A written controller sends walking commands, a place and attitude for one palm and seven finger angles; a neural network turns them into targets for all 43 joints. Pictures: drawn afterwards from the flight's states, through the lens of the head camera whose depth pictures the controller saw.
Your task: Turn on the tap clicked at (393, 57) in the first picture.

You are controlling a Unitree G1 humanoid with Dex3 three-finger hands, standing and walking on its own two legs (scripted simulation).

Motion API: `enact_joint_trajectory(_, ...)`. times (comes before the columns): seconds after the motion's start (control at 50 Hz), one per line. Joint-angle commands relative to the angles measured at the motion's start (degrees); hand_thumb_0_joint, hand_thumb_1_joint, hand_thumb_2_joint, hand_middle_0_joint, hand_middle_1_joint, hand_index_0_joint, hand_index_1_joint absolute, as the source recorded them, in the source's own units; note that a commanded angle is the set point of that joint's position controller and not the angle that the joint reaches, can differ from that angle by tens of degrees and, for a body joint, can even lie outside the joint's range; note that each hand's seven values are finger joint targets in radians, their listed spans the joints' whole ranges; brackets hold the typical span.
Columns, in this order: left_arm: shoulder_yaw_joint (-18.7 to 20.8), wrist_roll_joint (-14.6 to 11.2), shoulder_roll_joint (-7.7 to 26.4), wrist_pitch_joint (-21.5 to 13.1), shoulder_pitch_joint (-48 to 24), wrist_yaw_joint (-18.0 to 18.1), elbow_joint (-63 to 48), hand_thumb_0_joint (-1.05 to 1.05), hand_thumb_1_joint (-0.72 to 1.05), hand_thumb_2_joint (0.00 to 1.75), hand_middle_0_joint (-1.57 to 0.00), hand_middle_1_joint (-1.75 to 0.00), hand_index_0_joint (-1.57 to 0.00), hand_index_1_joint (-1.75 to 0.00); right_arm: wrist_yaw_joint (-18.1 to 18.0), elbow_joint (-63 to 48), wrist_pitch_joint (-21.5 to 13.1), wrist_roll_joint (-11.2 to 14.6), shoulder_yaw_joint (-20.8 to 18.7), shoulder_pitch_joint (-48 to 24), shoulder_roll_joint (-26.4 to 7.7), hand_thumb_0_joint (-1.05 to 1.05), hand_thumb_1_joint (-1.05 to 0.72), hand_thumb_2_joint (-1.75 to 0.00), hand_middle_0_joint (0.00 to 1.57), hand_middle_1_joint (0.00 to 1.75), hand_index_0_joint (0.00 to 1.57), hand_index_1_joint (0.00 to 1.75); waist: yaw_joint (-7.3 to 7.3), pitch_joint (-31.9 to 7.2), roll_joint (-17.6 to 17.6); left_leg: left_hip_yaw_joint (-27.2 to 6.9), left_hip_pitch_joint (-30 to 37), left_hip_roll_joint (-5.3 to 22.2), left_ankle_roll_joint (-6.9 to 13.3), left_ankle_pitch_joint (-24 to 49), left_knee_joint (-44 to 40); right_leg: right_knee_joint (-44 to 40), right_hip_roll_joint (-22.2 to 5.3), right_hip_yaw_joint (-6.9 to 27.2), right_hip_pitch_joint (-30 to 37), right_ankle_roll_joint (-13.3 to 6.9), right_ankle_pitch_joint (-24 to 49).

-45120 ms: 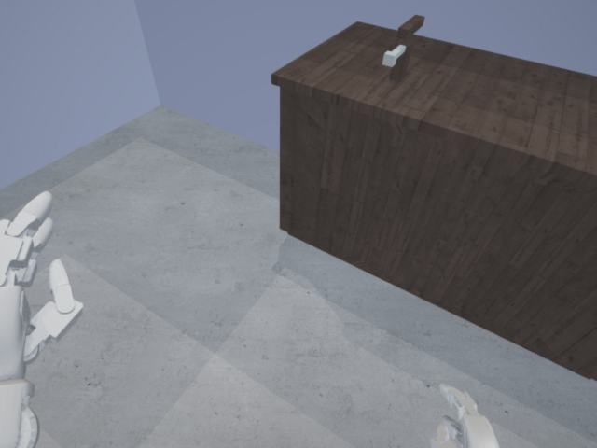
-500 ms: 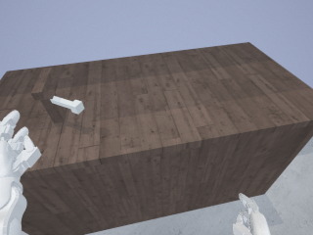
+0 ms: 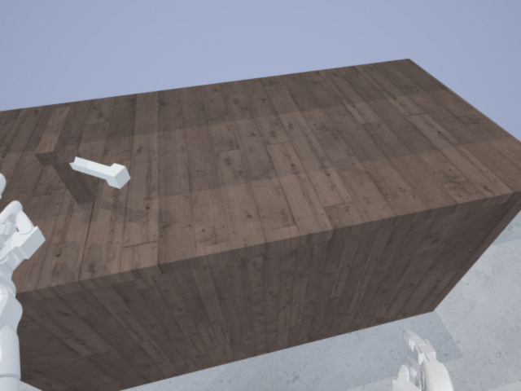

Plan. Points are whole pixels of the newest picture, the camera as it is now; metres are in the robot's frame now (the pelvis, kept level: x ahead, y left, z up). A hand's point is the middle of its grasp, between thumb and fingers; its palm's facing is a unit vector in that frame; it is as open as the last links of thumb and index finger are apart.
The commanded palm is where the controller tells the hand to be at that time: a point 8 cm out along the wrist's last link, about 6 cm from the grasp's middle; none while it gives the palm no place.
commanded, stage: reach beside the lever's end, fingers flat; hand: left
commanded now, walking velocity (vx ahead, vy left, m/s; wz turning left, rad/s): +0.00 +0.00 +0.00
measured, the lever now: (117, 175) +0.41 +0.29 +0.12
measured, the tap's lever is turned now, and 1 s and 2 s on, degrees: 55 55 55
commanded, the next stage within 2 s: push the lever round in 0.98 s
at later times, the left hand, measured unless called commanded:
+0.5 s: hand (28, 217) +0.30 +0.38 +0.13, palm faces +0.57 -0.81 -0.12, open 7.8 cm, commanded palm +0.26 +0.42 +0.12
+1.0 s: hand (18, 223) +0.30 +0.40 +0.12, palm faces +0.58 -0.81 -0.11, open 7.8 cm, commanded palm +0.25 +0.43 +0.11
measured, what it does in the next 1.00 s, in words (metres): stands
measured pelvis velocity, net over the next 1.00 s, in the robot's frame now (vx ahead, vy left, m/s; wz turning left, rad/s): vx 0.00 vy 0.01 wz -0.01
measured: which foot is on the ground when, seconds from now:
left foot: down 0.00-1.00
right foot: down 0.00-1.00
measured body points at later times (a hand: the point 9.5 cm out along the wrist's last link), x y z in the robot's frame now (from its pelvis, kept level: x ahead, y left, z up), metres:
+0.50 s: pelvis +0.00 +0.00 +0.00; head +0.02 -0.01 +0.44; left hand +0.27 +0.42 +0.13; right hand +0.12 -0.26 -0.11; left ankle +0.00 +0.13 -0.73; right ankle +0.00 -0.09 -0.73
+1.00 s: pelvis +0.00 +0.01 -0.01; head +0.02 +0.01 +0.44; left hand +0.26 +0.44 +0.12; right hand +0.12 -0.25 -0.11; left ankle +0.00 +0.13 -0.73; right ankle +0.00 -0.09 -0.73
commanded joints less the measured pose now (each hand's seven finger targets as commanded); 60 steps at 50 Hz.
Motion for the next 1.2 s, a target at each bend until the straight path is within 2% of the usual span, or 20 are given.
enact_joint_trajectory(0.0, 7.14, 0.46, 19.09, -5.72, -13.86, -0.45, -9.90, 0.00, 0.90, 0.90, -0.16, -0.19, -0.16, -0.19, -0.16, -8.73, -2.80, 0.03, -3.24, -4.21, -7.18, 0.00, -0.90, -0.90, 0.20, 0.30, 0.20, 0.30, 0.16, -9.82, 2.91, 1.04, 2.95, -1.09, 1.97, 14.61, -2.85, -4.25, -0.79, 1.63, 2.96, 1.55, 15.69)
enact_joint_trajectory(0.1, 5.65, 0.67, 19.19, -8.17, -18.87, -1.93, -6.61, 0.00, 0.90, 0.90, -0.16, -0.18, -0.16, -0.18, -0.40, -7.98, -3.00, 0.17, -3.41, -2.87, -7.79, 0.00, -0.90, -0.90, 0.20, 0.30, 0.20, 0.30, -1.25, -8.99, 3.58, 0.52, 2.59, -0.96, 1.98, 11.92, -2.78, -4.22, -0.49, 1.67, 0.58, 1.43, 12.61)
enact_joint_trajectory(0.2, 8.25, 0.96, 23.03, -8.69, -20.21, -3.08, -0.60, 0.00, 0.90, 0.90, -0.16, -0.17, -0.16, -0.17, -0.55, -7.72, -2.50, 0.21, -3.67, -1.41, -8.37, 0.00, -0.90, -0.90, 0.20, 0.30, 0.20, 0.30, -1.05, -9.77, 1.92, 0.41, 0.64, -1.13, 2.23, 10.37, -2.60, -4.25, -0.53, 1.78, 0.51, 1.56, 11.29)
enact_joint_trajectory(0.22, 7.90, 1.11, 23.51, -8.86, -22.33, -3.35, 0.83, 0.00, 0.90, 0.90, -0.16, -0.17, -0.16, -0.17, -0.62, -7.44, -2.32, 0.23, -3.57, -1.11, -8.59, 0.00, -0.90, -0.90, 0.20, 0.30, 0.20, 0.30, -1.79, -8.90, 1.09, 0.31, 0.04, -1.08, 2.28, 9.62, -2.52, -4.31, -0.48, 1.76, -0.22, 1.63, 10.64)
enact_joint_trajectory(0.3, 9.29, 1.99, 25.94, -10.90, -23.78, -3.90, 3.12, 0.00, 0.90, 0.90, -0.15, -0.16, -0.15, -0.16, -0.31, -7.43, -2.03, -0.16, -3.92, 0.45, -8.62, 0.00, -0.90, -0.90, 0.20, 0.30, 0.20, 0.30, -1.39, -12.24, 3.85, 0.38, 0.42, -1.09, 2.32, 11.13, -1.73, -3.56, -0.41, 2.04, 0.61, 1.41, 12.07)
enact_joint_trajectory(0.34, 9.03, 2.11, 26.55, -11.46, -25.46, -4.68, 5.81, 0.00, 0.90, 0.90, -0.15, -0.15, -0.15, -0.15, -0.19, -7.27, -1.72, -0.09, -3.79, 1.22, -8.92, 0.00, -0.90, -0.90, 0.20, 0.30, 0.20, 0.30, -2.22, -11.28, 3.50, 0.41, -0.46, -1.06, 2.37, 10.87, -1.40, -3.36, -0.31, 2.08, -0.44, 1.51, 12.14)
enact_joint_trajectory(0.38, 11.27, 2.08, 28.70, -12.01, -24.49, -5.09, 9.48, 0.00, 0.90, 0.90, -0.15, -0.15, -0.15, -0.15, -0.03, -7.02, -1.20, -0.12, -4.04, 2.26, -9.20, 0.00, -0.90, -0.90, 0.20, 0.30, 0.20, 0.30, -1.89, -11.43, 1.90, 0.38, -1.90, -1.00, 2.49, 11.01, -1.03, -3.20, -0.23, 2.08, 0.12, 1.62, 12.63)
enact_joint_trajectory(0.5, 13.18, 2.62, 32.15, -13.86, -25.78, -7.05, 14.03, 0.00, 0.90, 0.90, -0.15, -0.15, -0.15, -0.15, 0.46, -7.53, 0.23, -0.20, -4.41, 4.28, -9.63, 0.00, -0.90, -0.90, 0.20, 0.30, 0.20, 0.30, -1.92, -12.71, 3.25, 0.69, -3.28, -0.92, 2.68, 12.10, 0.07, -2.30, -0.04, 2.28, -0.38, 1.66, 13.70)
enact_joint_trajectory(0.52, 12.29, 2.68, 31.75, -14.35, -27.30, -7.48, 14.32, 0.00, 0.90, 0.90, -0.15, -0.15, -0.15, -0.15, 0.50, -7.45, 0.39, -0.20, -4.40, 4.60, -9.82, 0.00, -0.90, -0.90, 0.20, 0.30, 0.20, 0.30, -2.74, -12.50, 2.70, 0.60, -3.10, -0.89, 2.76, 12.03, 0.19, -2.22, 0.06, 2.19, -1.36, 1.72, 13.56)
enact_joint_trajectory(0.56, 12.47, 3.12, 32.77, -15.45, -29.22, -8.00, 15.39, 0.00, 0.90, 0.90, -0.15, -0.15, -0.15, -0.15, 0.50, -7.00, 0.77, -0.17, -4.39, 5.16, -9.99, 0.00, -0.90, -0.90, 0.20, 0.30, 0.20, 0.30, -2.77, -12.15, 5.23, 0.61, -3.19, -0.75, 2.75, 11.70, 0.59, -2.18, 0.01, 2.46, -2.22, 1.53, 12.91)
enact_joint_trajectory(0.6, 11.60, 2.93, 31.28, -16.27, -26.77, -8.56, 15.26, 0.00, 0.90, 0.90, -0.15, -0.15, -0.15, -0.15, 0.69, -7.57, 0.90, -0.23, -4.67, 5.61, -9.85, 0.00, -0.90, -0.90, 0.20, 0.30, 0.20, 0.30, -2.18, -13.60, 5.39, 0.36, -2.24, -0.69, 2.64, 12.60, 0.32, -1.86, 0.27, 2.23, -1.77, 1.30, 13.12)
enact_joint_trajectory(0.62, 10.34, 2.54, 29.99, -16.69, -27.87, -8.88, 13.93, 0.00, 0.90, 0.90, -0.15, -0.15, -0.15, -0.15, 0.69, -7.69, 0.89, -0.22, -4.67, 5.49, -9.93, 0.00, -0.90, -0.90, 0.20, 0.30, 0.20, 0.30, -2.91, -13.96, 4.93, 0.35, -1.69, -0.64, 2.72, 12.64, 0.49, -1.84, 0.28, 2.18, -2.39, 1.44, 13.24)
enact_joint_trajectory(0.64, 11.72, 2.22, 30.89, -16.51, -26.09, -9.04, 16.04, 0.00, 0.90, 0.90, -0.15, -0.15, -0.15, -0.15, 0.58, -7.50, 1.11, -0.12, -4.78, 5.76, -10.13, 0.00, -0.90, -0.90, 0.20, 0.30, 0.20, 0.30, -2.52, -13.12, 2.76, 0.20, -2.77, -0.54, 2.78, 11.90, 0.41, -2.02, 0.40, 2.13, -2.41, 1.50, 12.68)
enact_joint_trajectory(0.66, 12.66, 2.23, 32.10, -16.79, -26.32, -9.03, 16.04, 0.00, 0.90, 0.90, -0.15, -0.15, -0.15, -0.15, 0.52, -7.20, 1.31, -0.03, -4.72, 5.67, -10.23, 0.00, -0.90, -0.90, 0.20, 0.30, 0.20, 0.30, -2.21, -13.05, 3.88, 0.24, -3.08, -0.51, 2.78, 11.97, 0.44, -2.14, 0.24, 2.29, -1.79, 1.40, 12.69)
enact_joint_trajectory(0.74, 11.67, 1.81, 30.17, -17.16, -26.15, -8.44, 12.38, 0.00, 0.90, 0.90, -0.15, -0.15, -0.15, -0.15, 0.61, -7.89, 1.20, -0.18, -4.80, 5.26, -9.78, 0.00, -0.90, -0.90, 0.20, 0.30, 0.20, 0.30, -2.04, -14.06, 5.55, -0.23, -1.38, -0.48, 2.57, 12.33, -0.29, -2.04, 0.31, 1.98, -2.22, 1.26, 12.11)
enact_joint_trajectory(0.84, 14.60, 1.62, 31.31, -16.66, -21.08, -7.29, 11.48, 0.00, 0.90, 0.90, -0.15, -0.15, -0.15, -0.15, 0.74, -8.16, 1.56, -0.30, -4.89, 4.83, -9.69, 0.00, -0.90, -0.90, 0.20, 0.30, 0.20, 0.30, -1.27, -13.05, 3.90, -0.16, -2.46, -0.35, 2.53, 13.57, -0.54, -1.77, 0.38, 1.67, -1.25, 1.34, 13.18)
enact_joint_trajectory(0.86, 14.14, 1.96, 31.20, -16.80, -22.06, -7.10, 10.03, 0.00, 0.90, 0.90, -0.15, -0.15, -0.15, -0.15, 0.68, -8.22, 1.58, -0.33, -4.73, 4.46, -9.54, 0.00, -0.90, -0.90, 0.20, 0.30, 0.20, 0.30, -1.30, -12.77, 5.78, -0.18, -1.78, -0.25, 2.49, 13.75, -0.56, -1.84, 0.25, 1.75, -1.55, 1.26, 12.83)
enact_joint_trajectory(0.98, 12.09, 1.94, 29.76, -16.16, -26.03, -7.55, 10.39, 0.00, 0.90, 0.90, -0.15, -0.15, -0.15, -0.15, 0.19, -7.81, 1.25, -0.35, -4.42, 4.23, -9.63, 0.00, -0.90, -0.90, 0.20, 0.30, 0.20, 0.30, -2.92, -11.07, 5.06, -0.61, -1.83, -0.15, 2.38, 10.97, -0.73, -2.14, 0.30, 1.67, -3.84, 1.27, 10.45)
enact_joint_trajectory(1.14, 8.35, 1.21, 25.78, -15.49, -26.05, -8.51, 8.65, 0.00, 0.90, 0.90, -0.15, -0.15, -0.15, -0.15, -0.10, -8.43, 0.89, -0.17, -4.28, 3.72, -9.36, 0.00, -0.90, -0.90, 0.20, 0.30, 0.20, 0.30, -2.68, -13.10, 4.73, -1.17, 0.65, -0.15, 1.92, 13.04, -0.61, -1.87, 0.31, 1.32, -3.70, 1.04, 11.74)
enact_joint_trajectory(1.18, 9.16, 1.35, 26.58, -14.94, -25.91, -7.78, 9.61, 0.00, 0.90, 0.90, -0.15, -0.15, -0.15, -0.15, -0.15, -8.07, 1.12, -0.10, -4.24, 3.82, -9.47, 0.00, -0.90, -0.90, 0.20, 0.30, 0.20, 0.30, -2.68, -12.59, 4.14, -1.15, -0.09, -0.06, 1.91, 13.07, -0.53, -1.91, 0.25, 1.38, -3.52, 1.10, 12.02)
